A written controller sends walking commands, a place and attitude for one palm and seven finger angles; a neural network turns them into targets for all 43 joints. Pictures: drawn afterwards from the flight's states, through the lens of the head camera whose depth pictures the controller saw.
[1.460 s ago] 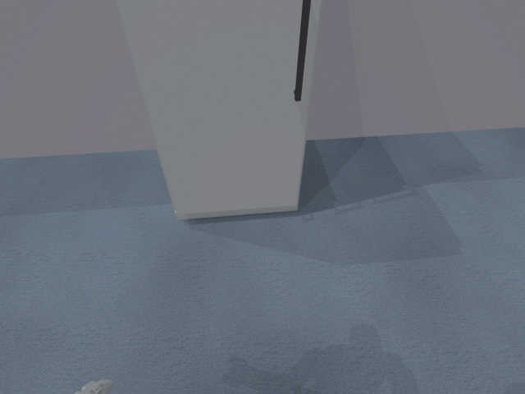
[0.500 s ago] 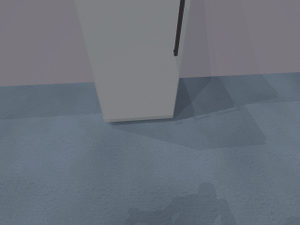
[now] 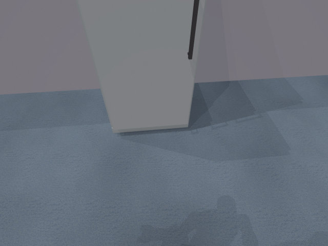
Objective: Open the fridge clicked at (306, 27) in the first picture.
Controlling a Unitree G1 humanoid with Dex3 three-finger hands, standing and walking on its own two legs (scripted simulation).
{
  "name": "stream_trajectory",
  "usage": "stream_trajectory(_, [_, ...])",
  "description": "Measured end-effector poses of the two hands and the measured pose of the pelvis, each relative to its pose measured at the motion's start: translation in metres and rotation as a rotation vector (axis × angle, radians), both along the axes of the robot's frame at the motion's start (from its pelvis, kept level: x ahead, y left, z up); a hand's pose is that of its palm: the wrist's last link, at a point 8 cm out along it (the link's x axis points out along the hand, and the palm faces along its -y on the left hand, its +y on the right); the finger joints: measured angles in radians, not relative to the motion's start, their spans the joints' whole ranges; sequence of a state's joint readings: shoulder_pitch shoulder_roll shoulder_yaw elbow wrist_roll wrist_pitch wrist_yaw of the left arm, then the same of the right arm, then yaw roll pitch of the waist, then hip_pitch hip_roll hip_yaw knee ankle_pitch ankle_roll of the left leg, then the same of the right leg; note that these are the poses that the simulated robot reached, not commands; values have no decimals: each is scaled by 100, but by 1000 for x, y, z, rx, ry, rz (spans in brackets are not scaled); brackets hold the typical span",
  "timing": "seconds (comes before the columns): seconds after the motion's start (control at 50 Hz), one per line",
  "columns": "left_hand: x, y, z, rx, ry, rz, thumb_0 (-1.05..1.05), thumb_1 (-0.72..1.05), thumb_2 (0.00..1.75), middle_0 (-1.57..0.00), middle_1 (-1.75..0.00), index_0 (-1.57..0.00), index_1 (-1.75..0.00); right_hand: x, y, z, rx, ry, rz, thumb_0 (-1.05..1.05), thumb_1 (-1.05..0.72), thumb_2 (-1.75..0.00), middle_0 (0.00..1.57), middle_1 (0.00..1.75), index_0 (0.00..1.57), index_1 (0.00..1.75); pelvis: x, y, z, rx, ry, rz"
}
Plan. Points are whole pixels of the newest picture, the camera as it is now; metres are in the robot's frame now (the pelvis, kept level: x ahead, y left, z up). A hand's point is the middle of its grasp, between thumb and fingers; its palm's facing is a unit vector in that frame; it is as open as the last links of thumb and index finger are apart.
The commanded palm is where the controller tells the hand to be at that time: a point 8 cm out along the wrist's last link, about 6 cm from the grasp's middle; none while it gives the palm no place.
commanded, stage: look at it before walking up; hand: right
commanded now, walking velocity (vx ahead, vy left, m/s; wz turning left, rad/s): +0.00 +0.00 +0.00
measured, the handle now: (192, 24) +1.07 -0.08 +0.09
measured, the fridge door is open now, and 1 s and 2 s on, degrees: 0 0 0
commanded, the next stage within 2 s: walk to a spot facing it in 0.18 s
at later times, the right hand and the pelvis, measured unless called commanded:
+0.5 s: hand out of the picture +0.05 -0.22 -0.18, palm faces +0.05 +0.97 -0.25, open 7.4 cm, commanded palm none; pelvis +0.03 -0.01 -0.01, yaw -3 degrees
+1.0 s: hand (241, 215) +0.27 -0.23 -0.19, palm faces +0.08 +0.98 -0.15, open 7.3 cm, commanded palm none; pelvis +0.21 -0.05 -0.02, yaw -6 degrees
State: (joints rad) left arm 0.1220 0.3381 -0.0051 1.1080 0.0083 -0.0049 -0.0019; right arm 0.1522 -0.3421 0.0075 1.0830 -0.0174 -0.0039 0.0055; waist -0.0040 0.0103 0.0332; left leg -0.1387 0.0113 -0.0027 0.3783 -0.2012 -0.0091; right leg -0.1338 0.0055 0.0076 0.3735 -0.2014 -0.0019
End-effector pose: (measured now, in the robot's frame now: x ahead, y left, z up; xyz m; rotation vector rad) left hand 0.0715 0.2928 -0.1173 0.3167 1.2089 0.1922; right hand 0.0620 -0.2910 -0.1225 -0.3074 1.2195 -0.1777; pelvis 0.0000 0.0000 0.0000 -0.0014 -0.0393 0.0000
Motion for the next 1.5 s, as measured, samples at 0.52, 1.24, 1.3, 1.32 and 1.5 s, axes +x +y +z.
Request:
stream_trajectory(0.52, [-14,-40,-17,-57,129,-16,1,91,90,-20,-30,-20,-30,-31,20,-26,100,53,-114,0,-90,-90,20,30,20,30,30,-11,-7,19,26,-65])
stream_trajectory(1.24, [235,-103,-49,-152,156,78,1,91,90,-20,-30,-20,-30,290,26,-30,113,-64,-136,-1,-93,-90,20,30,20,30,301,-31,-19,1,3,-65])
stream_trajectory(1.3, [293,-100,-40,-150,26,48,1,91,90,-20,-30,-20,-30,288,22,-26,100,-11,-120,-1,-94,-90,20,30,20,30,311,-32,-15,-1,18,-45])
stream_trajectory(1.32, [308,-101,-37,-152,-8,40,1,91,90,-20,-30,-20,-30,288,21,-25,100,2,-117,-1,-93,-90,20,30,20,30,313,-33,-14,-1,22,-37])
stream_trajectory(1.5, [366,-123,-21,-144,-107,15,0,91,90,-20,-30,-20,-30,288,7,-31,143,58,-127,0,-91,-90,20,30,20,30,335,-54,-12,12,33,27])
